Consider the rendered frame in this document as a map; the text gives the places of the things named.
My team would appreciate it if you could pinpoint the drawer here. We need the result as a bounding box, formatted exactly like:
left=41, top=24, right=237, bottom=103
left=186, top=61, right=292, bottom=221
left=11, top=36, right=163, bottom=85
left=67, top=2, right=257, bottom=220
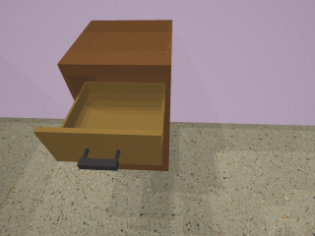
left=33, top=82, right=166, bottom=166

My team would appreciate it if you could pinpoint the handle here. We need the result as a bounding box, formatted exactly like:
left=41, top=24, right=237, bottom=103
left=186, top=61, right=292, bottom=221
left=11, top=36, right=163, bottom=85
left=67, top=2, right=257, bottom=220
left=77, top=148, right=120, bottom=171

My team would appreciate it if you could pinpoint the cabinet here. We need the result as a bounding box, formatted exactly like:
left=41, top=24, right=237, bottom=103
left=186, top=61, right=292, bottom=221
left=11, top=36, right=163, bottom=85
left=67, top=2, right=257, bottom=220
left=57, top=20, right=172, bottom=171

